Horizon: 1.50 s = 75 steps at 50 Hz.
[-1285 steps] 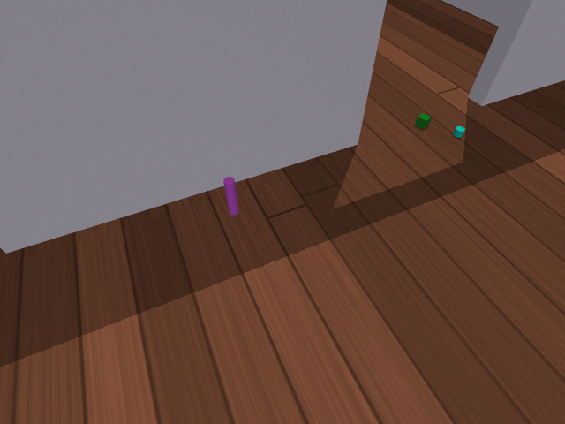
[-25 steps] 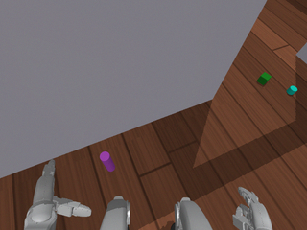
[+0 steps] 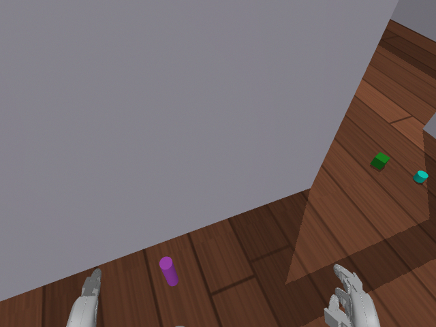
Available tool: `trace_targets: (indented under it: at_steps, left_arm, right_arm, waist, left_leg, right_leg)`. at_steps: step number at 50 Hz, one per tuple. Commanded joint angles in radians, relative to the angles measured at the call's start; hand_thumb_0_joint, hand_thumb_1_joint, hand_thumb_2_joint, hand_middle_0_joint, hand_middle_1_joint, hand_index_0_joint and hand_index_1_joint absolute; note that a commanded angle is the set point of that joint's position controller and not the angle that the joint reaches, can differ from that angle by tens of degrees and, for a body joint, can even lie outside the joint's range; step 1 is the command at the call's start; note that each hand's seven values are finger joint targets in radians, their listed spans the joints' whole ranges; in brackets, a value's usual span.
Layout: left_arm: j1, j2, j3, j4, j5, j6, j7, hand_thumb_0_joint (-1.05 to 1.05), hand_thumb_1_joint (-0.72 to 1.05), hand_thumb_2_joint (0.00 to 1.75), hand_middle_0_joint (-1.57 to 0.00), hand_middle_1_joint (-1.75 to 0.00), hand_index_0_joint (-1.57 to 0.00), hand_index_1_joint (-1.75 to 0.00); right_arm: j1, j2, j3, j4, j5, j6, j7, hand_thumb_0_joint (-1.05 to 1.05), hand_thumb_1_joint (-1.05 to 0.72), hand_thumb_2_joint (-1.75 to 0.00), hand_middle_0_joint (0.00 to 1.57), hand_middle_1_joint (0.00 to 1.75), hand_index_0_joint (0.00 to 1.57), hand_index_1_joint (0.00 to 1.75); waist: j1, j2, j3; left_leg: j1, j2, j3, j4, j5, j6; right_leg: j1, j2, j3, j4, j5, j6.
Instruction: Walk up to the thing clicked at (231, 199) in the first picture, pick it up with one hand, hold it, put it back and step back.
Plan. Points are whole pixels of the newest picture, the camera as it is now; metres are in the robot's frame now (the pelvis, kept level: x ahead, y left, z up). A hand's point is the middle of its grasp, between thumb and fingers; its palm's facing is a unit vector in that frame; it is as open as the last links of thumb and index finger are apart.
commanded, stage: home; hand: left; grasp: from the side
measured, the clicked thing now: (169, 272) +0.42 +0.20 -0.61
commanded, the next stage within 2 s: stand in 1.50 s
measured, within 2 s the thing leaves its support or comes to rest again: neither
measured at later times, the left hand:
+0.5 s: hand (126, 321) +0.16 +0.17 -0.05, palm faces +0.10 -0.95 -0.29, open 17.6 cm
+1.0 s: hand (124, 324) +0.16 +0.17 -0.05, palm faces +0.11 -0.95 -0.29, open 17.5 cm
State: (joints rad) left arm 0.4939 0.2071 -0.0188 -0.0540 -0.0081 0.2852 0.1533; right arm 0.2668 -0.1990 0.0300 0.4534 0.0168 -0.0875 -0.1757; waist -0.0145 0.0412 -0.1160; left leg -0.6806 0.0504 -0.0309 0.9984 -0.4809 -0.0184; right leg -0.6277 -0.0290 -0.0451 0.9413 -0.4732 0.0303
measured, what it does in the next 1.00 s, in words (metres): stands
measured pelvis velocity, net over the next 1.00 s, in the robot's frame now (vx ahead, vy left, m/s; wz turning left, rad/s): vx -0.01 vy -0.01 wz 0.00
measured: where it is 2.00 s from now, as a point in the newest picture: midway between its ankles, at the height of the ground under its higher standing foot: outside the picture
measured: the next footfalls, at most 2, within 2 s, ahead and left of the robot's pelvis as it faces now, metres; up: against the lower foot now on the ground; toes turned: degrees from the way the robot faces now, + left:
none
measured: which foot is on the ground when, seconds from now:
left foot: down 0.00-1.00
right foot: down 0.00-1.00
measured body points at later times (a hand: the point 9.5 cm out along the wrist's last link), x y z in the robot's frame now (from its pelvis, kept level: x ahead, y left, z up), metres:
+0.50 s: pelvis +0.00 -0.01 +0.01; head +0.02 -0.01 +0.45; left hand +0.16 +0.22 -0.03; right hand +0.15 -0.25 -0.07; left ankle +0.01 +0.13 -0.68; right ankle +0.00 -0.14 -0.68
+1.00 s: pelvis -0.01 -0.01 +0.01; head +0.02 -0.01 +0.46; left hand +0.15 +0.22 -0.03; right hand +0.16 -0.25 -0.07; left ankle +0.01 +0.13 -0.68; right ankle +0.00 -0.14 -0.68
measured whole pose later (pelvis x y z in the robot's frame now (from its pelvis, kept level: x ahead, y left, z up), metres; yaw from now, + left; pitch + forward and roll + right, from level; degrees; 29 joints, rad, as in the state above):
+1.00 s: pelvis -0.01 -0.01 +0.01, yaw +0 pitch +7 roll -2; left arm 0.46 0.19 -0.01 0.01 0.00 0.26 0.14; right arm 0.27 -0.20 0.02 0.52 0.00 -0.13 -0.18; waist -0.01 0.04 -0.09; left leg -0.63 0.05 -0.03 0.95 -0.45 -0.03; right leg -0.58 -0.02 -0.05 0.91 -0.45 0.02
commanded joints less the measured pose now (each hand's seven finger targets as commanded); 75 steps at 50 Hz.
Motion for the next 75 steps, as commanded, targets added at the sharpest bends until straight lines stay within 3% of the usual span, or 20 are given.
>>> trace_targets:
  at_steps: [1, 3, 4, 5, 6, 8, 9, 14, 17, 20, 25, 30, 36, 47, 52, 57, 58, 65, 68, 75]
  left_arm:
    - [-0.054, 0.101, 0.066, -0.186, 0.011, -0.058, 0.011, 0.0, -0.57, 0.04, -0.05, -0.05, -0.05, -0.05]
    - [-0.045, 0.083, 0.048, -0.201, 0.013, -0.055, 0.01, 0.0, -0.57, 0.04, -0.05, -0.05, -0.05, -0.05]
    - [-0.058, 0.103, 0.065, -0.204, 0.012, -0.055, 0.011, 0.0, -0.59, 0.03, -0.05, -0.05, -0.04, -0.05]
    - [-0.059, 0.085, 0.043, -0.194, 0.012, -0.053, 0.011, 0.0, -0.57, 0.04, -0.05, -0.05, -0.05, -0.05]
    - [-0.049, 0.103, 0.068, -0.194, 0.012, -0.054, 0.013, 0.0, -0.58, 0.04, -0.05, -0.05, -0.05, -0.05]
    - [-0.041, 0.078, 0.05, -0.154, 0.012, -0.048, 0.011, 0.0, -0.59, 0.03, -0.04, -0.05, -0.04, -0.05]
    - [-0.035, 0.097, 0.069, -0.156, 0.012, -0.051, 0.014, 0.0, -0.59, 0.03, -0.04, -0.05, -0.04, -0.05]
    - [-0.028, 0.089, 0.063, -0.123, 0.01, -0.053, 0.006, 0.0, -0.6, 0.03, -0.04, -0.05, -0.04, -0.05]
    - [-0.028, 0.096, 0.072, -0.123, 0.009, -0.053, 0.005, 0.0, -0.57, 0.04, -0.05, -0.05, -0.05, -0.05]
    - [-0.035, 0.087, 0.066, -0.12, 0.01, -0.054, 0.002, 0.0, -0.58, 0.04, -0.05, -0.05, -0.05, -0.05]
    - [-0.079, 0.089, 0.066, -0.13, 0.009, -0.061, 0.003, 0.0, -0.56, 0.05, -0.05, -0.05, -0.05, -0.05]
    - [-0.053, 0.093, 0.071, -0.138, 0.01, -0.063, 0.001, 0.0, -0.56, 0.05, -0.05, -0.05, -0.05, -0.05]
    - [-0.066, 0.086, 0.062, -0.12, 0.011, -0.067, -0.001, 0.0, -0.56, 0.05, -0.05, -0.05, -0.05, -0.05]
    - [-0.059, 0.08, 0.059, -0.102, 0.011, -0.069, -0.002, 0.0, -0.57, 0.05, -0.05, -0.05, -0.05, -0.05]
    - [-0.074, 0.09, 0.067, -0.13, 0.011, -0.079, -0.001, 0.0, -0.57, 0.05, -0.05, -0.05, -0.05, -0.05]
    - [-0.036, 0.088, 0.072, -0.108, 0.013, -0.078, 0.0, 0.0, -0.57, 0.05, -0.05, -0.05, -0.05, -0.05]
    - [-0.059, 0.072, 0.051, -0.105, 0.014, -0.077, -0.001, 0.0, -0.56, 0.05, -0.05, -0.05, -0.05, -0.05]
    - [-0.055, 0.086, 0.069, -0.109, 0.013, -0.081, 0.003, 0.0, -0.55, 0.06, -0.05, -0.06, -0.05, -0.06]
    - [-0.085, 0.078, 0.059, -0.109, 0.013, -0.079, 0.0, 0.0, -0.55, 0.06, -0.05, -0.06, -0.05, -0.06]
    - [-0.059, 0.086, 0.071, -0.123, 0.013, -0.083, -0.002, 0.0, -0.54, 0.06, -0.05, -0.06, -0.05, -0.06]
  right_arm:
    - [-0.046, -0.123, -0.055, -0.139, -0.007, -0.066, -0.017, 0.0, -0.9, -0.9, 0.2, 0.3, 0.2, 0.3]
    - [-0.032, -0.12, -0.056, -0.126, -0.01, -0.071, -0.019, 0.0, -0.9, -0.9, 0.2, 0.3, 0.2, 0.3]
    - [-0.043, -0.128, -0.057, -0.129, -0.009, -0.074, -0.02, 0.0, -0.9, -0.9, 0.2, 0.3, 0.2, 0.3]
    - [-0.045, -0.128, -0.055, -0.122, -0.009, -0.075, -0.018, 0.0, -0.9, -0.9, 0.2, 0.3, 0.2, 0.3]
    - [-0.046, -0.125, -0.054, -0.123, -0.01, -0.076, -0.02, 0.0, -0.9, -0.9, 0.2, 0.3, 0.2, 0.3]
    - [-0.043, -0.12, -0.052, -0.112, -0.011, -0.077, -0.02, 0.0, -0.9, -0.9, 0.2, 0.3, 0.2, 0.3]
    - [-0.05, -0.121, -0.052, -0.114, -0.01, -0.076, -0.02, 0.0, -0.9, -0.9, 0.2, 0.3, 0.2, 0.3]
    - [-0.059, -0.126, -0.054, -0.119, -0.009, -0.074, -0.015, 0.0, -0.9, -0.9, 0.2, 0.3, 0.2, 0.3]
    - [-0.059, -0.122, -0.054, -0.113, -0.008, -0.075, -0.013, 0.0, -0.9, -0.9, 0.2, 0.3, 0.2, 0.3]
    - [-0.049, -0.123, -0.058, -0.11, -0.01, -0.08, -0.014, 0.0, -0.9, -0.9, 0.2, 0.3, 0.2, 0.3]
    - [-0.062, -0.124, -0.056, -0.104, -0.01, -0.081, -0.012, 0.0, -0.9, -0.9, 0.2, 0.3, 0.2, 0.3]
    - [-0.051, -0.123, -0.058, -0.1, -0.013, -0.086, -0.017, 0.0, -0.9, -0.9, 0.2, 0.3, 0.2, 0.3]
    - [-0.065, -0.123, -0.055, -0.097, -0.011, -0.091, -0.017, 0.0, -0.9, -0.9, 0.2, 0.3, 0.2, 0.3]
    - [-0.059, -0.123, -0.057, -0.09, -0.013, -0.096, -0.022, 0.0, -0.9, -0.9, 0.2, 0.3, 0.2, 0.3]
    - [-0.073, -0.12, -0.052, -0.094, -0.014, -0.1, -0.017, 0.0, -0.9, -0.9, 0.2, 0.3, 0.2, 0.3]
    - [-0.056, -0.122, -0.059, -0.086, -0.015, -0.096, -0.017, 0.0, -0.9, -0.9, 0.2, 0.3, 0.2, 0.3]
    - [-0.058, -0.121, -0.058, -0.081, -0.015, -0.098, -0.016, 0.0, -0.9, -0.9, 0.2, 0.3, 0.2, 0.3]
    - [-0.06, -0.12, -0.058, -0.085, -0.015, -0.099, -0.015, 0.0, -0.9, -0.9, 0.2, 0.3, 0.2, 0.3]
    - [-0.06, -0.121, -0.058, -0.083, -0.016, -0.101, -0.015, 0.0, -0.9, -0.9, 0.2, 0.3, 0.2, 0.3]
    - [-0.055, -0.121, -0.06, -0.079, -0.016, -0.099, -0.016, 0.0, -0.9, -0.9, 0.2, 0.3, 0.2, 0.3]
  waist:
    - [-0.023, 0.007, -0.111]
    - [-0.022, 0.029, -0.159]
    - [-0.017, 0.034, -0.14]
    - [-0.023, 0.026, -0.145]
    - [-0.015, 0.024, -0.15]
    - [-0.024, -0.003, -0.129]
    - [-0.011, 0.003, -0.12]
    - [-0.009, -0.013, -0.075]
    - [0.001, -0.02, -0.079]
    - [-0.011, -0.033, -0.102]
    - [-0.011, -0.016, -0.07]
    - [-0.01, -0.018, -0.109]
    - [-0.008, -0.025, -0.06]
    - [-0.012, -0.035, -0.097]
    - [-0.004, -0.021, -0.07]
    - [0.001, -0.012, -0.1]
    - [-0.008, -0.012, -0.081]
    - [0.002, -0.024, -0.086]
    - [-0.008, -0.019, -0.077]
    - [-0.006, -0.021, -0.106]
  left_leg:
    - [0.125, -0.036, 0.028, -0.169, 0.201, 0.016]
    - [0.161, -0.034, 0.024, -0.17, 0.241, 0.011]
    - [0.158, -0.034, 0.022, -0.174, 0.244, 0.009]
    - [0.165, -0.032, 0.018, -0.177, 0.246, 0.008]
    - [0.163, -0.032, 0.016, -0.173, 0.263, 0.009]
    - [0.153, -0.031, 0.016, -0.174, 0.26, 0.011]
    - [0.145, -0.032, 0.017, -0.173, 0.274, 0.01]
    - [0.127, -0.035, 0.025, -0.18, 0.253, 0.013]
    - [0.127, -0.04, 0.036, -0.176, 0.255, 0.015]
    - [0.141, -0.037, 0.032, -0.174, 0.276, 0.016]
    - [0.13, -0.038, 0.031, -0.196, 0.188, 0.017]
    - [0.147, -0.04, 0.037, -0.184, 0.214, 0.019]
    - [0.13, -0.039, 0.038, -0.204, 0.145, 0.019]
    - [0.153, -0.038, 0.041, -0.187, 0.228, 0.019]
    - [0.142, -0.039, 0.036, -0.205, 0.173, 0.018]
    - [0.163, -0.035, 0.034, -0.2, 0.237, 0.013]
    - [0.163, -0.032, 0.031, -0.206, 0.228, 0.012]
    - [0.158, -0.033, 0.032, -0.198, 0.252, 0.013]
    - [0.152, -0.034, 0.032, -0.207, 0.2, 0.015]
    - [0.176, -0.035, 0.044, -0.186, 0.257, 0.016]
  right_leg:
    - [0.062, 0.045, -0.02, -0.151, 0.192, -0.027]
    - [0.079, 0.048, -0.022, -0.137, 0.224, -0.032]
    - [0.078, 0.047, -0.025, -0.14, 0.223, -0.032]
    - [0.082, 0.05, -0.028, -0.139, 0.222, -0.033]
    - [0.089, 0.049, -0.027, -0.14, 0.235, -0.033]
    - [0.089, 0.049, -0.029, -0.148, 0.235, -0.031]
    - [0.095, 0.049, -0.03, -0.147, 0.247, -0.03]
    - [0.082, 0.047, -0.029, -0.166, 0.232, -0.028]
    - [0.097, 0.042, -0.022, -0.178, 0.243, -0.024]
    - [0.11, 0.044, -0.024, -0.167, 0.266, -0.024]
    - [0.083, 0.043, -0.023, -0.184, 0.18, -0.026]
    - [0.101, 0.04, -0.018, -0.187, 0.213, -0.025]
    - [0.075, 0.04, -0.018, -0.201, 0.139, -0.027]
    - [0.099, 0.039, -0.015, -0.192, 0.224, -0.023]
    - [0.092, 0.038, -0.02, -0.201, 0.164, -0.027]
    - [0.105, 0.044, -0.024, -0.18, 0.217, -0.031]
    - [0.094, 0.046, -0.027, -0.175, 0.21, -0.03]
    - [0.105, 0.044, -0.027, -0.182, 0.232, -0.029]
    - [0.093, 0.043, -0.023, -0.189, 0.188, -0.029]
    - [0.112, 0.038, -0.015, -0.188, 0.251, -0.025]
